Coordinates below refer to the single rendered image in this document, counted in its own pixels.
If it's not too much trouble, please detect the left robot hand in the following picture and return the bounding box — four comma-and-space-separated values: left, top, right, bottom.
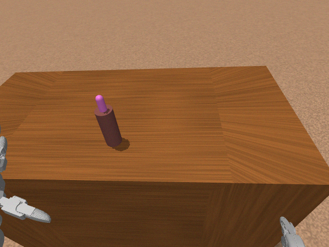
0, 126, 51, 223

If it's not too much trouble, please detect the bottle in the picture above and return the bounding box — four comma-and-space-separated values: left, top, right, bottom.
94, 95, 122, 147

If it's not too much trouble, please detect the right robot hand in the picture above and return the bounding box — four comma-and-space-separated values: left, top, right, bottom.
280, 217, 305, 247

